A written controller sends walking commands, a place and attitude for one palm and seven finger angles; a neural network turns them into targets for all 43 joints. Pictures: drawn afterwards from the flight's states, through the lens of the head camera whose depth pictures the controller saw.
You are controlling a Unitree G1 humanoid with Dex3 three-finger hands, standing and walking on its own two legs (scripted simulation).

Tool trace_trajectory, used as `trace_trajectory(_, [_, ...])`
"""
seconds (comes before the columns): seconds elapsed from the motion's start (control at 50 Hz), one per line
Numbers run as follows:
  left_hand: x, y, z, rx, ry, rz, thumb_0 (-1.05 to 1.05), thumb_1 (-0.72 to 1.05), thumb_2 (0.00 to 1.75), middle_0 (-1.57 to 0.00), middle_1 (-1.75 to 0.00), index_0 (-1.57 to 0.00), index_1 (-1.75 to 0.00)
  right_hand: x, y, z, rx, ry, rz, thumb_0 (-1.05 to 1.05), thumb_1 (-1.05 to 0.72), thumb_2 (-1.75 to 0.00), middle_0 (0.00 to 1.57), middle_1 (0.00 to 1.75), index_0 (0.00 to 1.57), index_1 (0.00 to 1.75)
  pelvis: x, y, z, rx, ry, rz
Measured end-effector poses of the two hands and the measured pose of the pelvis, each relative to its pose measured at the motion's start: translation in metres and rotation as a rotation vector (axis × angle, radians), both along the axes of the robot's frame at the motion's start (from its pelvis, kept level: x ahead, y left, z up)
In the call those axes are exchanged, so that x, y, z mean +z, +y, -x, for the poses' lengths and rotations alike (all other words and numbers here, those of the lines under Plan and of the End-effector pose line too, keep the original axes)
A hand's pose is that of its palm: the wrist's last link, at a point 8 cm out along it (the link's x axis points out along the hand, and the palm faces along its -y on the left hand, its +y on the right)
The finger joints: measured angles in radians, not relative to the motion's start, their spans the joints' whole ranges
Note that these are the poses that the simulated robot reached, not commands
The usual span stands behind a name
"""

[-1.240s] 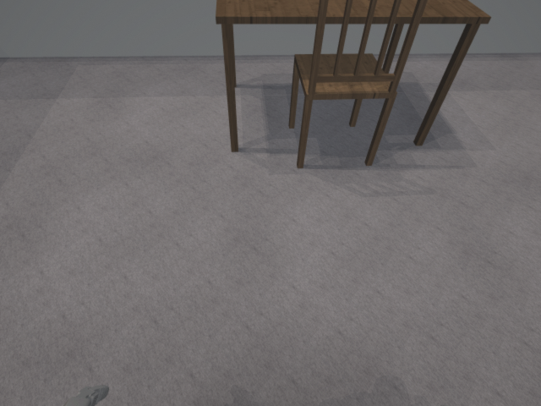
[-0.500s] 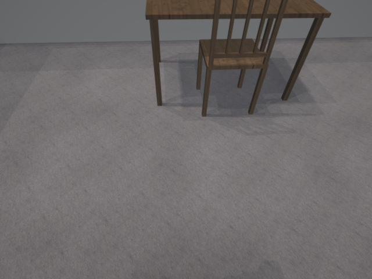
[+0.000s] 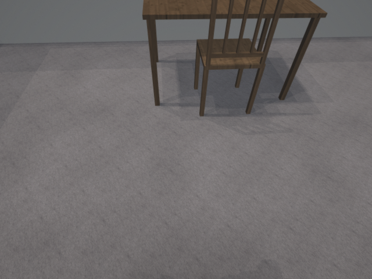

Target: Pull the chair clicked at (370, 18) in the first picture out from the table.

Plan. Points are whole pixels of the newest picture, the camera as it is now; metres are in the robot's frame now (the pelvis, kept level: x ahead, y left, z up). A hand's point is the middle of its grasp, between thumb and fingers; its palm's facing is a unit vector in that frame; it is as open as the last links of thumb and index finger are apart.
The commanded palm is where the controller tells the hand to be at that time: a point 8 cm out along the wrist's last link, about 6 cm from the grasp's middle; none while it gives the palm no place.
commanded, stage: look at it before walking up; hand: left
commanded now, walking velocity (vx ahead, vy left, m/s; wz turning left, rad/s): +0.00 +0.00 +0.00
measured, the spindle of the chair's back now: (243, 23) +1.47 -0.27 -0.06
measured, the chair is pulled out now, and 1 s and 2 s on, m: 0.00 0.00 0.00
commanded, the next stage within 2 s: walk to a spot facing it in 0.20 s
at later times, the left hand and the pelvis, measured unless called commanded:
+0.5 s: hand out of the picture +0.07 +0.23 -0.17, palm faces -0.07 -0.95 -0.30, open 7.4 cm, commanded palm none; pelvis +0.02 +0.00 -0.01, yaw -4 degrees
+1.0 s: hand out of the picture +0.16 +0.14 -0.17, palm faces -0.26 -0.95 -0.19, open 7.4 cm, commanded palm none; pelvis +0.16 -0.04 +0.00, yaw -20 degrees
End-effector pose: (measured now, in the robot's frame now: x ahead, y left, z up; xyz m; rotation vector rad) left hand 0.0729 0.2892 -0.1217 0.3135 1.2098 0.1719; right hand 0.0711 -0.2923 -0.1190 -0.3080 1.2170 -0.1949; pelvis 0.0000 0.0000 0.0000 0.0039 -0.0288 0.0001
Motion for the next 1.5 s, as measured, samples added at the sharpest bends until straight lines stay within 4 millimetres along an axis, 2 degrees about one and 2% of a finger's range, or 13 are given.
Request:
trace_trajectory(0.42, [-0.003, -0.003, -0.001, 0.001, 0.03, -0.004, 0.0, 0.9, 0.89, -0.2, -0.3, -0.2, -0.3, -0.003, 0.001, -0.008, -0.014, -0.011, -0.006, 0.01, -0.91, -0.9, 0.2, 0.3, 0.2, 0.3, -0.002, -0.002, -0.008, -0.033, 0.005, 0.0])
trace_trajectory(0.56, [-0.018, -0.03, -0.001, -0.034, 0.116, 0.05, 0.0, 0.91, 0.89, -0.2, -0.3, -0.2, -0.3, -0.021, 0.01, 0.011, -0.114, -0.003, -0.068, 0.01, -0.91, -0.9, 0.2, 0.3, 0.2, 0.3, -0.011, -0.01, -0.027, -0.124, 0.016, -0.013])
trace_trajectory(0.7, [-0.03, -0.075, -0.029, -0.078, 0.119, 0.072, 0.0, 0.9, 0.89, -0.2, -0.3, -0.2, -0.3, -0.052, -0.004, 0.036, -0.218, 0.102, -0.118, 0.01, -0.91, -0.9, 0.2, 0.3, 0.2, 0.3, -0.027, -0.038, -0.058, -0.186, 0.017, 0.005])
trace_trajectory(0.78, [-0.024, -0.094, -0.033, -0.062, 0.142, 0.089, 0.0, 0.91, 0.89, -0.2, -0.3, -0.2, -0.3, -0.039, -0.009, 0.014, -0.232, 0.11, -0.126, 0.01, -0.91, -0.9, 0.2, 0.3, 0.2, 0.3, -0.017, -0.048, -0.079, -0.224, 0.025, 0.003])
trace_trajectory(0.86, [-0.016, -0.106, -0.04, -0.104, 0.236, 0.107, 0.0, 0.9, 0.89, -0.2, -0.3, -0.2, -0.3, -0.022, -0.015, -0.036, -0.265, -0.003, -0.126, 0.01, -0.91, -0.9, 0.2, 0.3, 0.2, 0.3, -0.005, -0.051, -0.103, -0.281, 0.045, -0.01])
trace_trajectory(0.92, [-0.014, -0.108, -0.056, -0.131, 0.281, 0.111, 0.0, 0.9, 0.89, -0.2, -0.3, -0.21, -0.3, -0.014, -0.017, -0.078, -0.283, -0.088, -0.125, 0.01, -0.91, -0.9, 0.2, 0.3, 0.2, 0.3, -0.002, -0.049, -0.125, -0.317, 0.057, -0.008])
trace_trajectory(1.04, [-0.022, -0.095, -0.12, -0.158, 0.287, 0.1, 0.0, 0.9, 0.89, -0.21, -0.3, -0.21, -0.3, -0.008, -0.01, -0.164, -0.279, -0.187, -0.118, 0.01, -0.91, -0.9, 0.2, 0.3, 0.2, 0.3, -0.008, -0.04, -0.182, -0.369, 0.064, 0.007])
trace_trajectory(1.12, [-0.043, -0.078, -0.182, -0.189, 0.277, 0.096, 0.0, 0.9, 0.89, -0.21, -0.3, -0.21, -0.3, -0.01, -0.003, -0.219, -0.286, -0.255, -0.082, 0.01, -0.91, -0.9, 0.2, 0.3, 0.2, 0.3, -0.024, -0.03, -0.232, -0.417, 0.061, 0.019])
trace_trajectory(1.16, [-0.053, -0.072, -0.221, -0.223, 0.269, 0.095, 0.0, 0.9, 0.89, -0.2, -0.3, -0.21, -0.3, -0.009, 0.002, -0.229, -0.312, -0.278, -0.058, 0.01, -0.91, -0.9, 0.2, 0.3, 0.2, 0.3, -0.028, -0.026, -0.25, -0.452, 0.045, 0.017])
trace_trajectory(1.24, [-0.048, -0.079, -0.316, -0.34, 0.183, 0.1, 0.01, 0.91, 0.89, -0.2, -0.3, -0.2, -0.3, -0.001, 0.015, -0.213, -0.428, -0.235, -0.042, 0.0, -0.91, -0.9, 0.2, 0.3, 0.2, 0.3, -0.017, -0.023, -0.282, -0.519, 0.024, 0.027])
trace_trajectory(1.34, [-0.028, -0.115, -0.43, -0.464, 0.028, 0.133, 0.0, 0.91, 0.89, -0.2, -0.3, -0.2, -0.29, 0.001, 0.04, -0.166, -0.599, -0.073, -0.042, 0.0, -0.92, -0.9, 0.2, 0.3, 0.2, 0.3, -0.004, -0.025, -0.321, -0.573, 0.027, 0.032])
trace_trajectory(1.42, [-0.018, -0.155, -0.495, -0.551, -0.032, 0.16, 0.0, 0.91, 0.89, -0.19, -0.3, -0.2, -0.29, 0.0, 0.065, -0.131, -0.722, 0.061, -0.067, 0.0, -0.92, -0.9, 0.2, 0.3, 0.2, 0.3, -0.001, -0.032, -0.352, -0.615, 0.031, 0.023])
trace_trajectory(1.5, [-0.017, -0.203, -0.54, -0.635, -0.033, 0.188, 0.0, 0.91, 0.9, -0.19, -0.3, -0.2, -0.29, -0.002, 0.095, -0.111, -0.826, 0.179, -0.12, 0.01, -0.92, -0.9, 0.2, 0.3, 0.2, 0.3, -0.002, -0.046, -0.38, -0.655, 0.032, 0.018])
